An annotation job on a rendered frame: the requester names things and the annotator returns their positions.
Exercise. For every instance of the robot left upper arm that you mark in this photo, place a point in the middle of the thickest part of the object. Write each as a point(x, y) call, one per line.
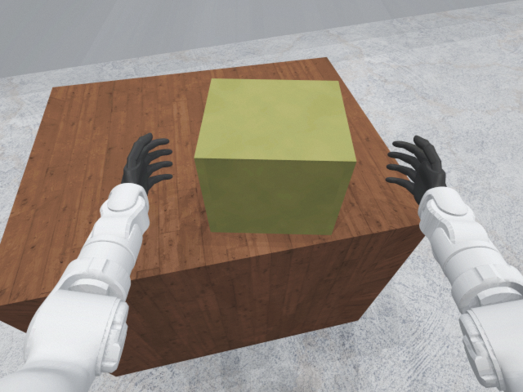
point(79, 335)

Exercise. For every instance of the right robot hand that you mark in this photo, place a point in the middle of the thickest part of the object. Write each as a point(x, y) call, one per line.
point(429, 173)

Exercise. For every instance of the pedestal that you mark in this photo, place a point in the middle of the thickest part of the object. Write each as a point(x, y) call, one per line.
point(195, 292)

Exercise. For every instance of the left robot forearm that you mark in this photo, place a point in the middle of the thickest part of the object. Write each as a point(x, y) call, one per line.
point(107, 258)

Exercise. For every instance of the left robot hand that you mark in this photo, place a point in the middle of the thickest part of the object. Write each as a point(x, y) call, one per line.
point(137, 170)

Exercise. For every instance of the carton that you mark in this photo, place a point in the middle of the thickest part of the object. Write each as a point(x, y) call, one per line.
point(274, 156)

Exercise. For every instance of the robot right upper arm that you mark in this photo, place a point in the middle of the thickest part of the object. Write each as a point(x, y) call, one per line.
point(493, 341)

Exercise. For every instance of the right robot forearm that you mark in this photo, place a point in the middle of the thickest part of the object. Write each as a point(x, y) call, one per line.
point(476, 270)

